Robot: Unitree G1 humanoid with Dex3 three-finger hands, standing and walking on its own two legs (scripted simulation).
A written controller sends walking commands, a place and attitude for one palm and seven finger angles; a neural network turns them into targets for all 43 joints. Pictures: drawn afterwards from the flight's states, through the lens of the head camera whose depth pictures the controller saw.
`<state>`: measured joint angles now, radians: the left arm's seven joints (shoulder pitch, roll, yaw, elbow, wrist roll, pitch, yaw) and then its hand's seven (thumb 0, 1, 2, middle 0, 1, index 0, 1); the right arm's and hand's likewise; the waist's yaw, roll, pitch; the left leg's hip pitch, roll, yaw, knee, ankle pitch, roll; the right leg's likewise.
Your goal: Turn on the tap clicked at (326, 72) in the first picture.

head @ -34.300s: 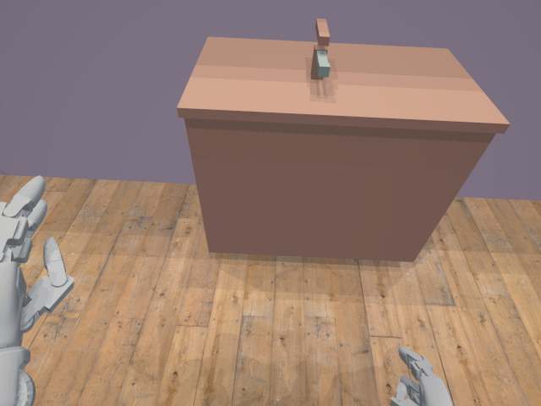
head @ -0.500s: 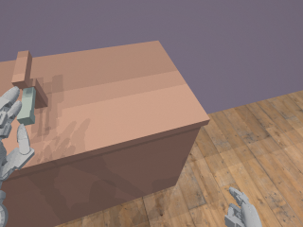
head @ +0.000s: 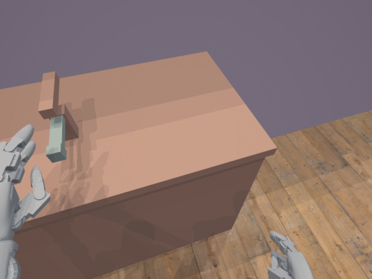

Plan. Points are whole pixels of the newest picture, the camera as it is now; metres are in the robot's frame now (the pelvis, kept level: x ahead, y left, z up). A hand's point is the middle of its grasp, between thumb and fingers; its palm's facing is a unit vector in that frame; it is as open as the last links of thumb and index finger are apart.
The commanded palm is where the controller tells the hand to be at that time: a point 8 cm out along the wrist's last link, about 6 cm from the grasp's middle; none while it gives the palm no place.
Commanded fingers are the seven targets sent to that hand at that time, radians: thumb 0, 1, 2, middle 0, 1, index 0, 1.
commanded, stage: come to a stop and stand still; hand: left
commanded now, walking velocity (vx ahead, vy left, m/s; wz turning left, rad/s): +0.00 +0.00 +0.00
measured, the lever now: (56, 152) +0.33 +0.30 +0.09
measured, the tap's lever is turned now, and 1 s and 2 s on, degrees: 0 0 0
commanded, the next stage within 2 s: look again from close up in 0.64 s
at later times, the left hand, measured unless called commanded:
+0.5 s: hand (4, 190) +0.22 +0.31 +0.14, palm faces +0.38 -0.82 -0.42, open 7.4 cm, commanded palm +0.16 +0.34 +0.18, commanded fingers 0.00 0.90 0.90 -0.20 -0.30 -0.20 -0.30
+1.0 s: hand (5, 195) +0.21 +0.30 +0.15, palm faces +0.37 -0.84 -0.39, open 7.4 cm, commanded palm +0.15 +0.33 +0.18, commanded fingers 0.00 0.90 0.90 -0.20 -0.30 -0.20 -0.30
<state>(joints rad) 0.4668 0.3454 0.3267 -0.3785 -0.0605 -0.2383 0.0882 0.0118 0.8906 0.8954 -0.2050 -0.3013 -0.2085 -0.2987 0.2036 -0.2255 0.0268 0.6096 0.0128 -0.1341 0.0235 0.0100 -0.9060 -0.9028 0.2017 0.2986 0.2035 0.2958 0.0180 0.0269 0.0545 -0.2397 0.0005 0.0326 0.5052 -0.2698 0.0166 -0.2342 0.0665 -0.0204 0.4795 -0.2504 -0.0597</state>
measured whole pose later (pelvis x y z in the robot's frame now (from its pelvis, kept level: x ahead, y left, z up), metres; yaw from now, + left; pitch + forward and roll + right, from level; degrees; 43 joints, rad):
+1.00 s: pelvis +0.00 +0.05 +0.00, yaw +1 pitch +0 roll -2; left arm 0.47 0.36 0.34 -0.48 -0.05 -0.19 0.10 0.01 0.89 0.89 -0.21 -0.30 -0.21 -0.30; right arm 0.19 -0.22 0.01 0.57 0.01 -0.08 -0.02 0.01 -0.91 -0.90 0.20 0.30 0.20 0.30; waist 0.02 0.00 0.06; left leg -0.22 -0.06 0.03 0.46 -0.24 0.08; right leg -0.19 0.01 -0.02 0.40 -0.21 0.01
